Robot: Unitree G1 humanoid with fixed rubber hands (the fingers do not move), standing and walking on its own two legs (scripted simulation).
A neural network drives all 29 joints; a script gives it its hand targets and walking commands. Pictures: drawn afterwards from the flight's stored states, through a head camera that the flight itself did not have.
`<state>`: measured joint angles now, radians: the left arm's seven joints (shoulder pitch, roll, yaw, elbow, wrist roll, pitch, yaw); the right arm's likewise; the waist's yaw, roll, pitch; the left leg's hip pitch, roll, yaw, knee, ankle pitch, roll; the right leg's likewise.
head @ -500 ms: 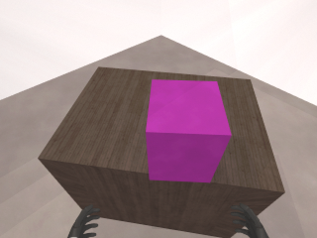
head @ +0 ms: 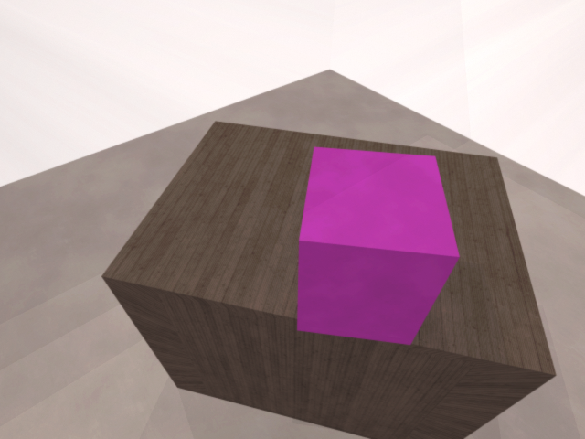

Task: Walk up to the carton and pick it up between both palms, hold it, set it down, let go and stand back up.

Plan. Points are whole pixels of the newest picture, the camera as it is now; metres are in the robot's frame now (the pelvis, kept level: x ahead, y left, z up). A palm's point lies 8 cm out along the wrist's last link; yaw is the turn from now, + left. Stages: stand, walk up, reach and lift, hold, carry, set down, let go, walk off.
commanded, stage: stand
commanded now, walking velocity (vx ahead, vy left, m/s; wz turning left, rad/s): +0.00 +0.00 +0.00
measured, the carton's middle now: (362, 247) +0.43 -0.10 +0.00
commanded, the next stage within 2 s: none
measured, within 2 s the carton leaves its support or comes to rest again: neither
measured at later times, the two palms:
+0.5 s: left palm out of the picture -0.02 +0.23 -0.14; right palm out of the picture +0.02 -0.22 -0.13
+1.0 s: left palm out of the picture -0.05 +0.21 -0.15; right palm out of the picture -0.02 -0.21 -0.14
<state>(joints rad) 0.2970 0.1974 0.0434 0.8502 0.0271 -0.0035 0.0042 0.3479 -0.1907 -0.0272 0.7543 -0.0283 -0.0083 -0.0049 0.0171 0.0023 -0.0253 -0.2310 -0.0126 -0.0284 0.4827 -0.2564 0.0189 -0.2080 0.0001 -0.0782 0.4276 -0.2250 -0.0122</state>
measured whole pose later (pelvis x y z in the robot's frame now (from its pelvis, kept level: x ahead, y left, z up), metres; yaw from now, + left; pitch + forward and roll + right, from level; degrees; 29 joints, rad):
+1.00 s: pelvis +0.00 +0.00 +0.00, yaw +1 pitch -1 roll +0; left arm 0.35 0.12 0.03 1.17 0.01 0.00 0.04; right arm 0.37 -0.12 0.01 1.08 -0.02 -0.02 -0.04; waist 0.01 -0.01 -0.01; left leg -0.17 -0.04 -0.04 0.41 -0.22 0.02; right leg -0.16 -0.02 -0.08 0.40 -0.22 0.00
